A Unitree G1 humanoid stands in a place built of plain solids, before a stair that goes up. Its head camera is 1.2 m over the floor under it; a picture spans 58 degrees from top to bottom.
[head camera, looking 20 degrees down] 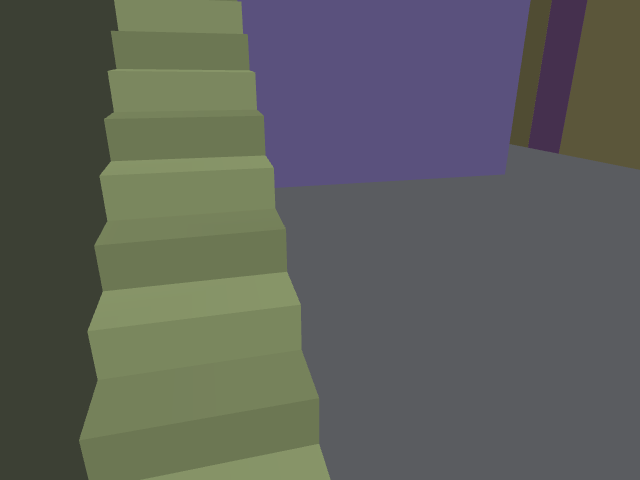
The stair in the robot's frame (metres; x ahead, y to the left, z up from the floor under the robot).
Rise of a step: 0.18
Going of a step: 0.23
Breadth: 0.72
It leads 15 degrees to the left of straight ahead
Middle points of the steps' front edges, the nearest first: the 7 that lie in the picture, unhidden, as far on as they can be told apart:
0.91 0.35 0.36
1.14 0.41 0.53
1.36 0.47 0.71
1.58 0.53 0.89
1.80 0.59 1.07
2.03 0.64 1.24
2.25 0.70 1.42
